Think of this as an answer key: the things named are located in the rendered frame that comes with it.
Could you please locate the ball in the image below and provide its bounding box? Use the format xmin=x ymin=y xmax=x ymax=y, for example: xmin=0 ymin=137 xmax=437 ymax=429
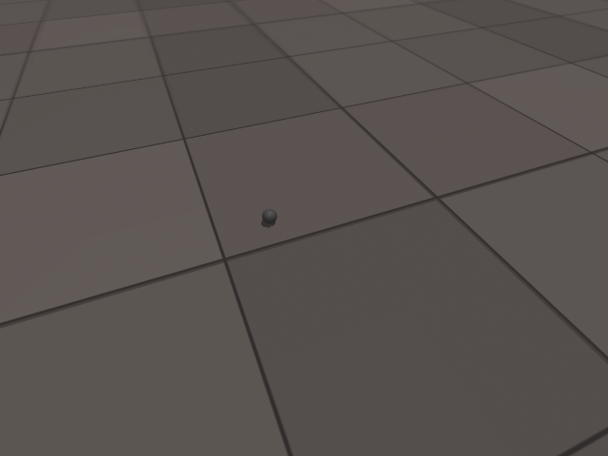
xmin=262 ymin=209 xmax=277 ymax=223

